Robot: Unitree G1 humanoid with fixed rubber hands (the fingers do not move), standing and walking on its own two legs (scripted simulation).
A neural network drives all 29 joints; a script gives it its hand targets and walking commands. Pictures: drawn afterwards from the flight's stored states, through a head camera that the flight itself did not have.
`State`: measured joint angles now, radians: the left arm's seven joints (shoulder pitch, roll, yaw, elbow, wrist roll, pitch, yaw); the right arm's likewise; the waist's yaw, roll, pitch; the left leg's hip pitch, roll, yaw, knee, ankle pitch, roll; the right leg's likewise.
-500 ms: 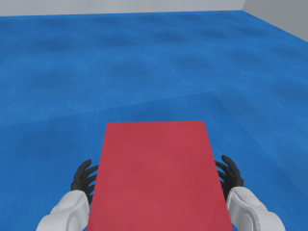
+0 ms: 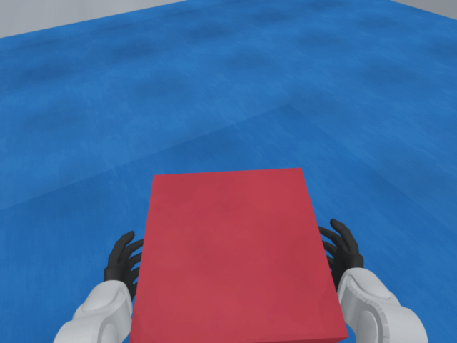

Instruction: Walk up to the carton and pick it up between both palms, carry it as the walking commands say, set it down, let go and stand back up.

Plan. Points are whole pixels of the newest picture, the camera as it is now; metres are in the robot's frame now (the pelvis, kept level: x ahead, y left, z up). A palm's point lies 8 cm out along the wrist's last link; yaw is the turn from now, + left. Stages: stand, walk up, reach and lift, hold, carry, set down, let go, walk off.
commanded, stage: carry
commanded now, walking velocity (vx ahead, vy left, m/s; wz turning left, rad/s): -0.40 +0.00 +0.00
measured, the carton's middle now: (232, 272) +0.26 -0.01 +0.01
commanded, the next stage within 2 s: none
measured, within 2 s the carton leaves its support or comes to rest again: neither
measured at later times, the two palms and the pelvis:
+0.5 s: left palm out of the picture -0.05 +0.23 +0.07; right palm out of the picture +0.00 -0.09 +0.10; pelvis -0.25 +0.03 +0.00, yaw +6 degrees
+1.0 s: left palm out of the picture -0.27 +0.15 +0.10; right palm out of the picture -0.26 -0.18 +0.09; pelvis -0.50 -0.01 +0.00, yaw +2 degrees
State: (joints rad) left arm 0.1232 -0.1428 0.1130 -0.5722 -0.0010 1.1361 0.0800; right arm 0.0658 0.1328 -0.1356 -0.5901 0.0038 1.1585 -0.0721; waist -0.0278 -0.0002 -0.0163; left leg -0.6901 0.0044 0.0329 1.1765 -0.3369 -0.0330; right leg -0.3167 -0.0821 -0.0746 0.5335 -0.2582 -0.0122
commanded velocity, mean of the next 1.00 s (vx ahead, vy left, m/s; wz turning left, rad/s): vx -0.40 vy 0.00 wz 0.00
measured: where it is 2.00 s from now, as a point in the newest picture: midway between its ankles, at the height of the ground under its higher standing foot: outside the picture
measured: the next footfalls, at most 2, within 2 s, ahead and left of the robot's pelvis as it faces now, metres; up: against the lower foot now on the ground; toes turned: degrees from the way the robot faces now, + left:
left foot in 0.28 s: -0.18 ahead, +0.14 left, +0.00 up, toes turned +12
right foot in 0.72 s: -0.40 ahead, -0.11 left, +0.00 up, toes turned -5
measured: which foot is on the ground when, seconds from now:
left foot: up 0.00-0.26, down 0.28-0.74, up 0.76-1.00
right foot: down 0.00-0.30, up 0.32-0.70, down 0.72-1.00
